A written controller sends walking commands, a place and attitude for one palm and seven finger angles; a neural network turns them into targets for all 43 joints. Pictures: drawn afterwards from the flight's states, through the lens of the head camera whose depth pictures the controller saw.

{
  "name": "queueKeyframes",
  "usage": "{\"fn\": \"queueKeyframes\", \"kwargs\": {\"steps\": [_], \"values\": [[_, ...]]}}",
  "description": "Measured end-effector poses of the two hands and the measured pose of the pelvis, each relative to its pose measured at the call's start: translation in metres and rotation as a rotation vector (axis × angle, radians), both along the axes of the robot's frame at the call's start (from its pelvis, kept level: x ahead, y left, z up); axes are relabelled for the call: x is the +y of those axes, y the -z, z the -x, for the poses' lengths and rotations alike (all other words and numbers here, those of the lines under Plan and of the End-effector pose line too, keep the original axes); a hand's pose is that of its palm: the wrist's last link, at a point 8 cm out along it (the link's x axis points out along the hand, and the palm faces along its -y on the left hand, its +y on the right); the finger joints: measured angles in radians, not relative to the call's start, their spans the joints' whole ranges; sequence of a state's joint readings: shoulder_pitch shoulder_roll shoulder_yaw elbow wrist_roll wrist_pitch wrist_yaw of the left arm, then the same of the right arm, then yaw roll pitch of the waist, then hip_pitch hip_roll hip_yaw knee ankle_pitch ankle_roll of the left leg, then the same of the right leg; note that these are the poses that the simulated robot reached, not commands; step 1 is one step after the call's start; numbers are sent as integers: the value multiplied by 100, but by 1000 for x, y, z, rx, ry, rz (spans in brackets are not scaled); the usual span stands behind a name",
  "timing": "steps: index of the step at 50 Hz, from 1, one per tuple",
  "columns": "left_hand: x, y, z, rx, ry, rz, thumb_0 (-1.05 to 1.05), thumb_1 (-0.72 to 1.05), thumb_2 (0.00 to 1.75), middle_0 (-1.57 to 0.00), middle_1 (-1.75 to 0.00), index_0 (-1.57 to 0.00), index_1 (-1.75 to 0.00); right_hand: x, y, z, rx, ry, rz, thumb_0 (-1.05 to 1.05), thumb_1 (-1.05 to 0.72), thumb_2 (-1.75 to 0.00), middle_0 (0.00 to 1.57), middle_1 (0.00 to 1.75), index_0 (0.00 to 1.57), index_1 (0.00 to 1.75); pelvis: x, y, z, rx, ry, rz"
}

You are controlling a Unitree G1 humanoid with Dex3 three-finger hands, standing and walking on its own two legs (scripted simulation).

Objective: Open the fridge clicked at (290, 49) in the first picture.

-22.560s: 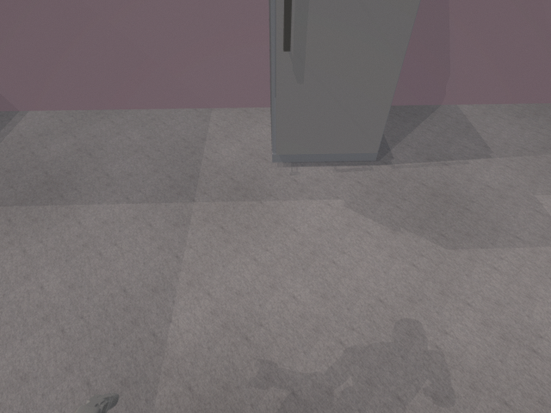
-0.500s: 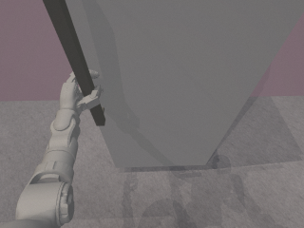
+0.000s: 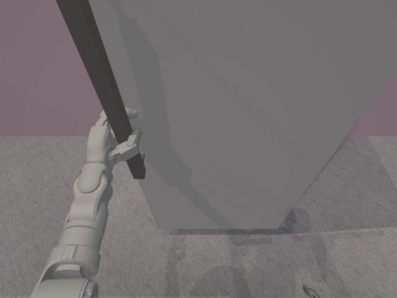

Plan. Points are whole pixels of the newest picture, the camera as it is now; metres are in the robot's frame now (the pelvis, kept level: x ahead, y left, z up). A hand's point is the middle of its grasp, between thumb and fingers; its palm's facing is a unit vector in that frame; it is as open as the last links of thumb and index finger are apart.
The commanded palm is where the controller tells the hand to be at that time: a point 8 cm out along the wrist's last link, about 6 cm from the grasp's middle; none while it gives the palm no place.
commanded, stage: pull the door a little, standing still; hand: left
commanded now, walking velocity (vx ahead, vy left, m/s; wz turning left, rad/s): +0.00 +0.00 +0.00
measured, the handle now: (116, 97) +0.45 +0.16 +0.17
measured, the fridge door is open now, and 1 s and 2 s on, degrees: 0 17 50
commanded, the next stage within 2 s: walk backward, drawing the door open in 0.30 s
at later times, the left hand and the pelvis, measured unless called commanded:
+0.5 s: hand (129, 181) +0.31 +0.13 +0.10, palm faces -0.10 -0.99 -0.11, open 6.7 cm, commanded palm +0.28 +0.19 +0.09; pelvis +0.07 +0.01 +0.02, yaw -5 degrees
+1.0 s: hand (142, 212) +0.25 +0.10 +0.09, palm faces +0.16 -0.97 -0.15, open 6.6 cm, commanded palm +0.21 +0.15 +0.09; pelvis +0.03 -0.04 +0.02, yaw +6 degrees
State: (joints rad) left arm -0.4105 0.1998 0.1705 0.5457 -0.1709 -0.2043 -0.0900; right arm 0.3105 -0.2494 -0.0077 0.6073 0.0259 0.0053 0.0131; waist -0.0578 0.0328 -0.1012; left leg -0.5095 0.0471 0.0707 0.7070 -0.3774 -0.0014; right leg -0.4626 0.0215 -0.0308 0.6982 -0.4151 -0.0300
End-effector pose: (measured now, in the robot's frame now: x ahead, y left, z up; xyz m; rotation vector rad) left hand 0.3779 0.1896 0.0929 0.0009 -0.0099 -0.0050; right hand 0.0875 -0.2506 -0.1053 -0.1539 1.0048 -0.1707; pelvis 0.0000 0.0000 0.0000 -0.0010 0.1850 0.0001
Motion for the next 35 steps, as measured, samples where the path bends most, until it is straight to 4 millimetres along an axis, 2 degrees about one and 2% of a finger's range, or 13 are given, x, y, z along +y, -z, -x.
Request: {"fn": "queueKeyframes", "kwargs": {"steps": [13, 16, 22, 25, 29, 35], "values": [[0, -1, 10, 5, 16, 3, 2, 70, 75, -27, -140, -26, -140, 7, -13, -34, -94, 24, -29, 1, -91, -90, 20, 30, 20, 30, 2, -5, -25, -10, 46, -4], [-1, -2, 24, 22, 34, 10, 2, 69, 73, -25, -140, -27, -140, 10, -20, -45, -101, 30, -35, 1, -91, -90, 20, 30, 20, 30, 5, -11, -35, -19, 61, -5], [-6, -8, 74, 59, 70, -14, 3, 64, 70, -26, -138, -31, -138, 18, -40, -84, -188, 21, -27, 1, -91, -90, 20, 30, 20, 30, 10, -21, -61, -49, 105, 10], [-7, -9, 82, 52, 93, -112, 0, 58, 71, -31, -137, -34, -138, 21, -40, -108, -192, -12, 17, 1, -91, -90, 20, 30, 20, 30, 12, -20, -66, -66, 84, 7], [-12, -10, 91, 112, 55, -143, -4, 56, 74, -37, -138, -37, -139, 28, -47, -133, -211, -42, 19, 1, -91, -90, 20, 30, 20, 30, 15, -27, -65, -93, 76, -1], [-18, -16, 99, 183, -50, -210, -5, 55, 77, -37, -135, -35, -139, 38, -46, -149, -277, -55, -67, 1, -91, -90, 20, 30, 20, 30, 3, -30, -69, -155, 50, -48]]}}
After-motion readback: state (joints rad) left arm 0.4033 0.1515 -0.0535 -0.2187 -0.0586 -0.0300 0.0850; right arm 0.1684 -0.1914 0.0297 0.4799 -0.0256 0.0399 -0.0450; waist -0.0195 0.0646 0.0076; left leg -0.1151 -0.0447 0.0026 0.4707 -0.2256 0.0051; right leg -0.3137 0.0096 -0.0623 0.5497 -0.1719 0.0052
